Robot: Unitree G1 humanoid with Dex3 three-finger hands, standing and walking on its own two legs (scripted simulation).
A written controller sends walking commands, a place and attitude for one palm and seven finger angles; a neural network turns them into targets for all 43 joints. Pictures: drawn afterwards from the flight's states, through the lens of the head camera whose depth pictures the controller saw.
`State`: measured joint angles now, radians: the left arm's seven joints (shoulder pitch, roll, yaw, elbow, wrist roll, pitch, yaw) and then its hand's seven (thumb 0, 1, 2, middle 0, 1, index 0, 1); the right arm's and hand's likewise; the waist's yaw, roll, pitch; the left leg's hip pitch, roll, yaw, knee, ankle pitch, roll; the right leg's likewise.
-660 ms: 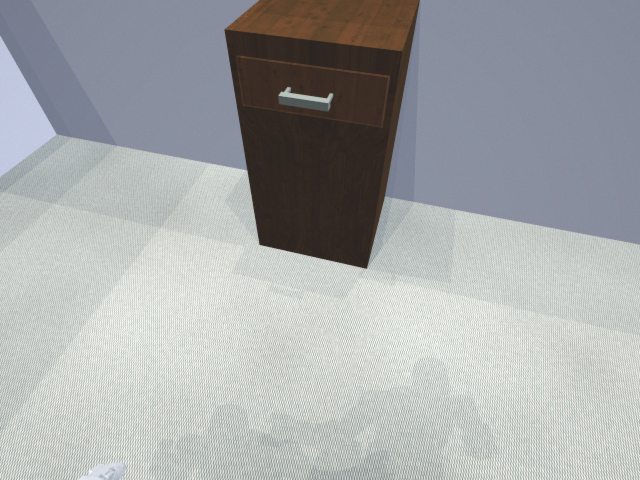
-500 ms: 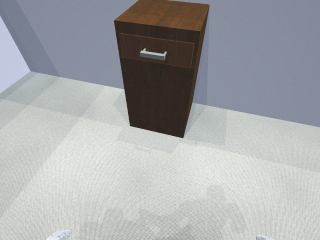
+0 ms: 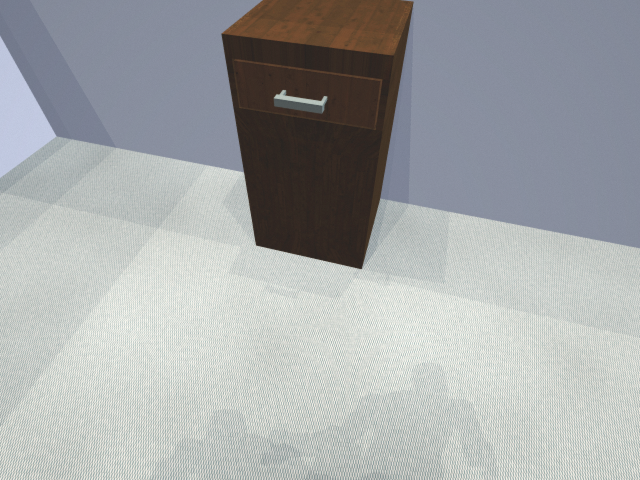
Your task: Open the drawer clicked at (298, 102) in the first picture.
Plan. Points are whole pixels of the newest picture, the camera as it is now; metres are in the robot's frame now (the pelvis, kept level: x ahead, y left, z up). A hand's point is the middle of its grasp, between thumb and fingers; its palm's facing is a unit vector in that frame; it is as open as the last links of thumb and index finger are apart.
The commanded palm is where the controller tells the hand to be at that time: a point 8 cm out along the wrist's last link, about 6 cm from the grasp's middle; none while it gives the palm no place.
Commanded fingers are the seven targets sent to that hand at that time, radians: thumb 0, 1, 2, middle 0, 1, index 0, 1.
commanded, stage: stand and wait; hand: left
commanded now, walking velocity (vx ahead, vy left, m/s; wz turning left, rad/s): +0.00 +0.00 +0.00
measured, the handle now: (301, 100) +1.06 +0.11 -0.05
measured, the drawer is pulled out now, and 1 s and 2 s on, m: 0.00 0.00 0.00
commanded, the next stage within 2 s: look at it before walking up in 0.44 s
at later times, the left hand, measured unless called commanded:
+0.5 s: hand out of the picture +0.07 +0.24 -0.15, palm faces -0.03 -0.94 -0.34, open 7.4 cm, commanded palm none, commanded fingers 0.00 0.90 0.90 -0.20 -0.30 -0.20 -0.30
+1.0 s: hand out of the picture +0.09 +0.25 -0.15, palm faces -0.03 -0.94 -0.35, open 7.4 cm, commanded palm none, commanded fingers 0.00 0.90 0.90 -0.20 -0.30 -0.20 -0.30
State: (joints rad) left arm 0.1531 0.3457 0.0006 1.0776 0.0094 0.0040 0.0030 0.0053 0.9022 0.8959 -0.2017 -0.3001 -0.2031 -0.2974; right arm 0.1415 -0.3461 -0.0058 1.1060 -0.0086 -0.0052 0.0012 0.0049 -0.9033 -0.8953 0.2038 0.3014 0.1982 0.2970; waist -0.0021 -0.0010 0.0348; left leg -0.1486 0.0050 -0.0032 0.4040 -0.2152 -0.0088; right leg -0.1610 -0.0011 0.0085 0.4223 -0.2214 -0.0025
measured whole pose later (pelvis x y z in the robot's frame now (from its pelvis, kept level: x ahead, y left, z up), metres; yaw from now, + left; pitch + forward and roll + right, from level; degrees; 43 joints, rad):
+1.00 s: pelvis +0.01 +0.00 +0.00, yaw +0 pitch -2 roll +0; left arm 0.13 0.34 0.00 1.08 0.01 0.00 0.00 0.00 0.90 0.90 -0.20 -0.30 -0.20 -0.30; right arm 0.10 -0.34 0.00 1.11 -0.01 -0.01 0.00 0.00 -0.90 -0.90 0.20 0.30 0.20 0.30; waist 0.00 0.00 0.04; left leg -0.13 0.01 0.00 0.36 -0.21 -0.01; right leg -0.15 0.00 0.01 0.38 -0.21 -0.01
